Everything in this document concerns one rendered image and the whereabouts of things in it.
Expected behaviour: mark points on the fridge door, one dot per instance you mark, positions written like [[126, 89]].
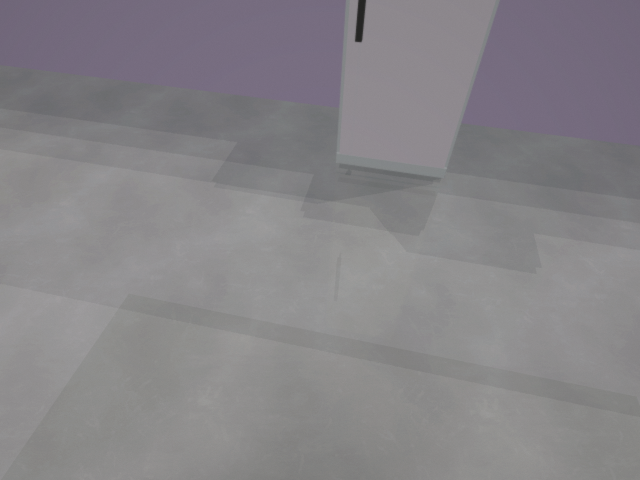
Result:
[[406, 83]]

